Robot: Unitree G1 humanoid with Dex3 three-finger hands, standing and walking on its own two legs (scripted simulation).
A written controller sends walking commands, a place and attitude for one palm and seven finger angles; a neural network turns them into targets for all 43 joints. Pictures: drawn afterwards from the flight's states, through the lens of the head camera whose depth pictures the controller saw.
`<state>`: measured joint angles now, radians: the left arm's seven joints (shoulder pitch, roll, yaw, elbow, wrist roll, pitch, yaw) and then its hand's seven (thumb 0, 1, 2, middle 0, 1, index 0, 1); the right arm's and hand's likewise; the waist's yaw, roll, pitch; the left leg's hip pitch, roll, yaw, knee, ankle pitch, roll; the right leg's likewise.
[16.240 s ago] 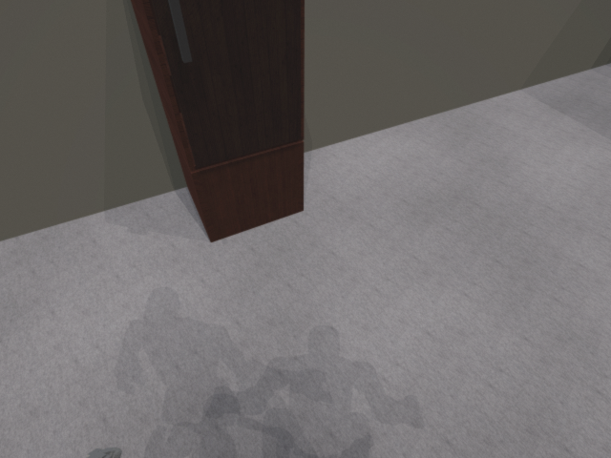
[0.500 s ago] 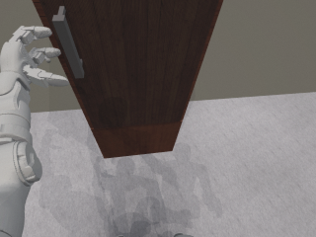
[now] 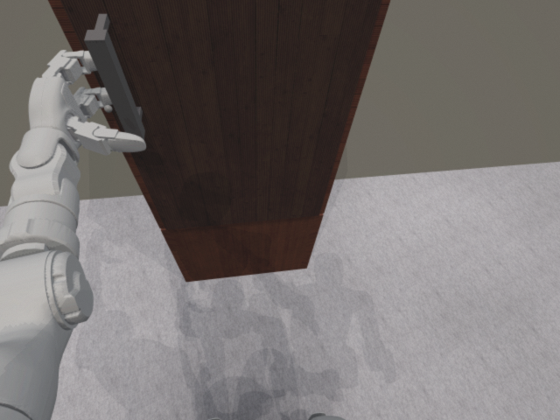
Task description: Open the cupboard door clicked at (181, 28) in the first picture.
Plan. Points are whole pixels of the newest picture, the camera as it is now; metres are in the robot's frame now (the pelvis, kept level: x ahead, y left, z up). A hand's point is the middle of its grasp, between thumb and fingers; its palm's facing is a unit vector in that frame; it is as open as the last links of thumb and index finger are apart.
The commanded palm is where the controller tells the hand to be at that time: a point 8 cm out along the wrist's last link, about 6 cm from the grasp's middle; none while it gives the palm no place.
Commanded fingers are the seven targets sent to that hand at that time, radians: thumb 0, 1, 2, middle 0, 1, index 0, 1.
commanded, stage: slide the fingers in behind the handle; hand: left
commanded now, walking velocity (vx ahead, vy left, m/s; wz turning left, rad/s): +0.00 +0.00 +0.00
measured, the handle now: (121, 82) +0.56 +0.19 +0.14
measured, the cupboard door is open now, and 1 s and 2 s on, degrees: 0 0 5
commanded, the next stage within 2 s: close the thumb around the handle in 0.74 s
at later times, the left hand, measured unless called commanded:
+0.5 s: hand (126, 108) +0.50 +0.17 +0.15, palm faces +0.06 -1.00 -0.01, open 14.0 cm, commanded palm +0.48 +0.22 +0.14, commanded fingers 0.00 -0.50 0.30 -0.30 -1.20 -0.30 -1.20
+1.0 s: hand (128, 107) +0.51 +0.17 +0.15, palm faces +0.05 -1.00 +0.00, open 13.4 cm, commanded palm +0.48 +0.22 +0.14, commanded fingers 0.00 0.00 0.52 -0.34 -1.25 -0.34 -1.25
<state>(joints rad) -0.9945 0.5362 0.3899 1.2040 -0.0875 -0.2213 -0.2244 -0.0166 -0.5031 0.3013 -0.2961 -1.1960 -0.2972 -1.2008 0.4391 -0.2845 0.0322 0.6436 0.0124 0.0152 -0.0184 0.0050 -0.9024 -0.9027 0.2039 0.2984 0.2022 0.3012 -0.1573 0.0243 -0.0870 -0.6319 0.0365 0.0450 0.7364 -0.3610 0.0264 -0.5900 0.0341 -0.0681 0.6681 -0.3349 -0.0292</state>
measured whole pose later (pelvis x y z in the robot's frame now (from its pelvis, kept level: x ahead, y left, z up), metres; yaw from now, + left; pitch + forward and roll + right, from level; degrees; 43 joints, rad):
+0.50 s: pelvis -0.01 -0.01 +0.00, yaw +0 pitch +13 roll -1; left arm -1.01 0.48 0.36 1.22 -0.08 -0.24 -0.16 -0.02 -0.50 0.30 -0.28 -1.19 -0.29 -1.20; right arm 0.42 -0.28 0.03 0.65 0.01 -0.01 -0.02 0.01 -0.90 -0.90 0.20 0.30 0.20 0.30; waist -0.15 0.03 -0.08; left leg -0.61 0.03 0.04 0.72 -0.34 0.02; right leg -0.58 0.03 -0.07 0.67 -0.33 -0.04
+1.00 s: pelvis -0.01 +0.00 +0.00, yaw +0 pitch +14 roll -1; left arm -1.01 0.49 0.37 1.23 -0.08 -0.25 -0.16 -0.02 -0.40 0.35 -0.30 -1.21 -0.30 -1.21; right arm 0.45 -0.28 0.03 0.66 0.01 -0.01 -0.01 0.01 -0.90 -0.90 0.20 0.30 0.20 0.30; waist -0.16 0.03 -0.09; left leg -0.62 0.04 0.05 0.73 -0.35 0.02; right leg -0.59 0.03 -0.06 0.67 -0.33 -0.03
